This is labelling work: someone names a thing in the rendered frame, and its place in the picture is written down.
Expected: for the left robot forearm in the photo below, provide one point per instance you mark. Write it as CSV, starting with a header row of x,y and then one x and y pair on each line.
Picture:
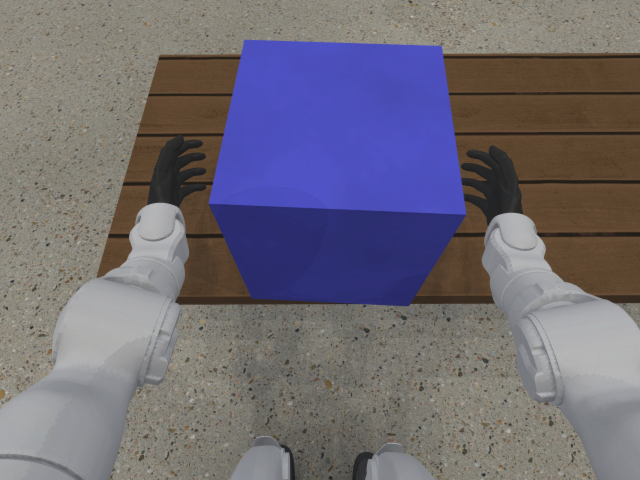
x,y
156,262

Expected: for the carton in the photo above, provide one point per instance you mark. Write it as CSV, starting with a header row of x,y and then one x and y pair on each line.
x,y
338,177

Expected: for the robot right hand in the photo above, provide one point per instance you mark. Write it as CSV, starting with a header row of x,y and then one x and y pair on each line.
x,y
502,193

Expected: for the robot shin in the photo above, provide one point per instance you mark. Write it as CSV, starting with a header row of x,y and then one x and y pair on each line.
x,y
265,440
389,447

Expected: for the robot right shin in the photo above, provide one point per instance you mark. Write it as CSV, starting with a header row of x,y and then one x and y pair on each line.
x,y
389,447

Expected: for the right robot forearm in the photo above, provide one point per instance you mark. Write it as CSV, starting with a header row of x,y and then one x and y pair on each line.
x,y
521,281

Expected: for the robot left shin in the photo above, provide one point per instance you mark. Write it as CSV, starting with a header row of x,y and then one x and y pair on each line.
x,y
265,440

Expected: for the table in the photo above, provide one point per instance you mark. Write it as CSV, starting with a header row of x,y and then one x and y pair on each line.
x,y
570,123

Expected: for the robot left hand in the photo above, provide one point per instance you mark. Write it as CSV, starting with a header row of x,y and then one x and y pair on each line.
x,y
165,186

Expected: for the left robot upper arm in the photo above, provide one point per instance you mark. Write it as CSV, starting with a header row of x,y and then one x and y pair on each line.
x,y
69,425

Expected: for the right robot upper arm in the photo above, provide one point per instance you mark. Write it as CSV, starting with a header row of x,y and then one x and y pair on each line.
x,y
585,359

